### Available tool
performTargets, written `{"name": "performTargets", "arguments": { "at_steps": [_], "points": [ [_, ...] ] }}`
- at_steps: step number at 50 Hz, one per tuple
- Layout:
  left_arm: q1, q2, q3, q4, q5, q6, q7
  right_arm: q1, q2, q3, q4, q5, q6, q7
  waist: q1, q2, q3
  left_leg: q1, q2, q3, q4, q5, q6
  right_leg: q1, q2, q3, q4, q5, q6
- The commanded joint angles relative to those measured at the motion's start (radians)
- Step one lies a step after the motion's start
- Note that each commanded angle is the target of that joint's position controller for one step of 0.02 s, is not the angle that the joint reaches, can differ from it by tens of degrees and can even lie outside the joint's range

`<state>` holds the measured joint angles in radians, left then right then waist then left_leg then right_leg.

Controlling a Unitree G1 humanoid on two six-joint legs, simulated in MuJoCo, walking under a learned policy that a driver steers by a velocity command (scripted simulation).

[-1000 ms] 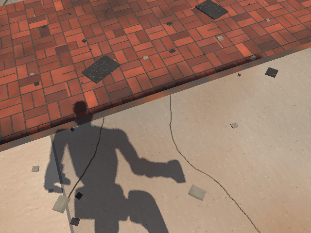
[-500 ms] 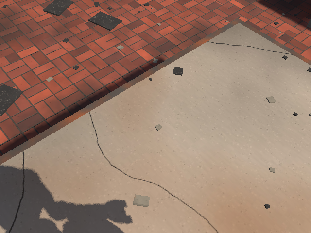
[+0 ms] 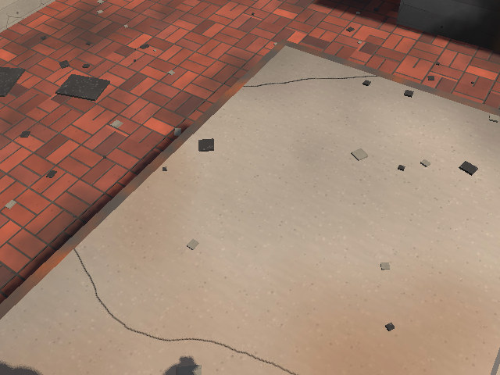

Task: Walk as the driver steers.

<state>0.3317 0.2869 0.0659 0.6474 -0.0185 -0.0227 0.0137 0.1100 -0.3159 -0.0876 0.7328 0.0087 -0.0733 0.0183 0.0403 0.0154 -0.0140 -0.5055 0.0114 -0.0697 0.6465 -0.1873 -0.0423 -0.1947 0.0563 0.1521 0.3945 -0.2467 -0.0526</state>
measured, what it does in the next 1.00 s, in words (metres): walks ahead, turning right: left foot, then right foot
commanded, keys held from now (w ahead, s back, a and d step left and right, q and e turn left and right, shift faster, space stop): w+e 0.48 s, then e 0.52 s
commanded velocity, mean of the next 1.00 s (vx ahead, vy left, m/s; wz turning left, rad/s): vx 0.31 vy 0.00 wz -0.60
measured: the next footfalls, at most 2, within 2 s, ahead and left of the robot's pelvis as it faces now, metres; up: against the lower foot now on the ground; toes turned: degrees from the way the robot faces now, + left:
left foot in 0.12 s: +0.15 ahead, +0.14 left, +0.00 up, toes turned -8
right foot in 0.60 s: +0.39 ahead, -0.20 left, +0.00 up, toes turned -23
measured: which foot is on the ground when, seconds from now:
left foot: up 0.00-0.10, down 0.12-0.60, up 0.62-1.00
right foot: down 0.00-0.12, up 0.14-0.58, down 0.60-1.00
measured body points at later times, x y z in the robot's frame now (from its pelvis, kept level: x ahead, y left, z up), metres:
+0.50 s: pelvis +0.21 +0.00 -0.01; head +0.24 -0.01 +0.43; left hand +0.49 +0.16 -0.09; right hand +0.12 -0.28 -0.13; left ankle +0.11 +0.15 -0.75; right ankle +0.33 -0.20 -0.70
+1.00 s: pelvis +0.38 -0.09 -0.01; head +0.41 -0.12 +0.43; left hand +0.66 +0.07 -0.10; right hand +0.38 -0.41 -0.11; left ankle +0.54 +0.00 -0.71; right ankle +0.36 -0.18 -0.75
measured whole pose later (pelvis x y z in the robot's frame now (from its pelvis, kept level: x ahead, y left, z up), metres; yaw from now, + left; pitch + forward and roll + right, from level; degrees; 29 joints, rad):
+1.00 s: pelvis +0.38 -0.09 -0.01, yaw -36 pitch +3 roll +0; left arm 0.20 0.32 0.07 0.64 -0.01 0.03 0.02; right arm 0.10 -0.31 -0.03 0.67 -0.01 -0.01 -0.03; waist 0.03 0.02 0.03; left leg -0.56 0.01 -0.12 0.78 -0.26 -0.09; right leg -0.36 0.14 0.17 0.52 -0.20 -0.06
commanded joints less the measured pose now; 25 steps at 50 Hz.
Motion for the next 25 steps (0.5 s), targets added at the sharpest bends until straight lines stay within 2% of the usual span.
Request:
{"name": "performTargets", "arguments": {
  "at_steps": [1, 3, 4, 5, 6, 7, 8, 9, 10, 11, 12, 14, 18, 21, 24, 25],
  "points": [
    [-0.012, 0.197, 0.058, -0.061, -0.007, -0.012, -0.001, -0.111, -0.082, -0.013, -0.099, 0.013, -0.035, 0.011, 0.008, -0.162, 0.019, 0.040, -0.029, 0.009, -0.086, -0.019, 0.006, -0.032, -0.221, 0.291, -0.136, -0.184, -0.173],
    [-0.021, 0.182, 0.052, -0.061, -0.007, -0.008, -0.004, -0.070, -0.095, -0.020, -0.094, 0.019, -0.047, 0.011, -0.019, -0.167, 0.014, 0.134, -0.034, 0.010, -0.140, -0.020, 0.025, -0.049, -0.209, 0.327, -0.098, -0.195, -0.158],
    [-0.034, 0.162, 0.046, -0.064, -0.008, -0.005, -0.003, -0.024, -0.095, -0.023, -0.082, 0.017, -0.052, 0.009, -0.051, -0.161, 0.006, 0.219, -0.035, 0.020, -0.193, 0.009, 0.038, -0.076, -0.181, 0.323, -0.058, -0.197, -0.139],
    [-0.040, 0.125, 0.035, -0.068, -0.006, -0.004, -0.002, 0.042, -0.106, -0.031, -0.067, 0.011, -0.056, 0.004, -0.086, -0.150, -0.018, 0.346, -0.007, 0.008, -0.221, 0.016, 0.055, -0.134, -0.141, 0.301, 0.014, -0.195, -0.108],
    [-0.059, 0.061, 0.014, -0.083, 0.002, -0.008, -0.001, 0.177, -0.150, -0.045, -0.048, -0.005, -0.059, -0.006, -0.143, -0.065, -0.091, 0.545, 0.134, -0.129, -0.242, -0.067, 0.109, -0.260, -0.080, 0.219, 0.228, -0.249, -0.057],
    [-0.032, 0.017, -0.001, -0.135, -0.017, -0.020, 0.003, 0.273, -0.254, -0.066, -0.023, -0.030, -0.049, -0.008, -0.125, 0.224, -0.148, 0.717, 0.347, -0.518, -0.369, -0.395, 0.242, -0.524, 0.042, 0.038, 0.543, -0.366, -0.003],
    [-0.020, 0.110, 0.018, -0.127, -0.029, -0.028, 0.006, 0.261, -0.214, -0.059, -0.023, -0.021, -0.047, 0.000, -0.118, 0.229, -0.078, 0.675, 0.411, -0.681, -0.426, -0.576, 0.287, -0.660, -0.027, 0.031, 0.724, -0.344, 0.016],
    [-0.049, 0.156, 0.033, -0.111, -0.023, -0.025, 0.004, 0.224, -0.149, -0.040, -0.035, -0.008, -0.043, -0.005, -0.117, 0.167, 0.003, 0.616, 0.376, -0.573, -0.420, -0.537, 0.263, -0.696, -0.065, 0.029, 0.795, -0.257, 0.019],
    [-0.055, 0.151, 0.034, -0.096, -0.013, -0.019, 0.001, 0.188, -0.110, -0.026, -0.046, -0.008, -0.038, -0.010, -0.104, 0.122, 0.033, 0.569, 0.324, -0.452, -0.421, -0.421, 0.231, -0.682, -0.085, 0.010, 0.815, -0.181, 0.027],
    [-0.068, 0.141, 0.035, -0.096, -0.006, -0.019, -0.004, 0.159, -0.087, -0.017, -0.047, -0.012, -0.033, -0.014, -0.091, 0.106, 0.050, 0.525, 0.293, -0.360, -0.431, -0.304, 0.215, -0.669, -0.104, 0.004, 0.806, -0.120, 0.032],
    [-0.082, 0.125, 0.034, -0.099, -0.008, -0.018, -0.012, 0.146, -0.073, -0.010, -0.046, -0.017, -0.031, -0.019, -0.080, 0.109, 0.064, 0.481, 0.269, -0.276, -0.447, -0.198, 0.202, -0.643, -0.128, -0.001, 0.795, -0.075, 0.036],
    [-0.098, 0.091, 0.025, -0.103, -0.009, -0.014, -0.020, 0.149, -0.074, -0.009, -0.036, -0.021, -0.036, -0.023, -0.078, 0.110, 0.061, 0.441, 0.242, -0.156, -0.474, -0.055, 0.200, -0.618, -0.140, -0.033, 0.787, -0.006, 0.051],
    [-0.159, 0.062, 0.012, -0.121, -0.003, -0.012, -0.026, 0.172, -0.103, -0.013, -0.001, -0.022, -0.036, -0.027, -0.086, 0.072, 0.068, 0.453, 0.238, -0.002, -0.487, 0.160, 0.212, -0.635, -0.147, -0.055, 0.657, 0.115, 0.082],
    [-0.243, 0.039, -0.001, -0.136, -0.002, -0.020, -0.045, 0.177, -0.123, -0.014, 0.017, -0.014, -0.027, -0.031, -0.112, 0.066, 0.088, 0.448, 0.220, 0.109, -0.487, 0.215, 0.189, -0.564, -0.145, -0.114, 0.460, 0.242, 0.074],
    [-0.324, 0.029, -0.008, -0.159, -0.007, -0.024, -0.068, 0.219, -0.153, -0.019, 0.043, 0.002, -0.016, -0.031, -0.134, 0.054, 0.118, 0.491, 0.243, 0.162, -0.484, 0.253, 0.178, -0.509, -0.132, -0.172, 0.322, 0.243, 0.042],
    [-0.334, 0.035, -0.005, -0.166, -0.008, -0.025, -0.075, 0.212, -0.163, -0.021, 0.047, 0.008, -0.009, -0.031, -0.124, 0.055, 0.129, 0.510, 0.248, 0.184, -0.455, 0.366, 0.167, -0.485, -0.120, -0.188, 0.280, 0.224, 0.026]
  ]
}}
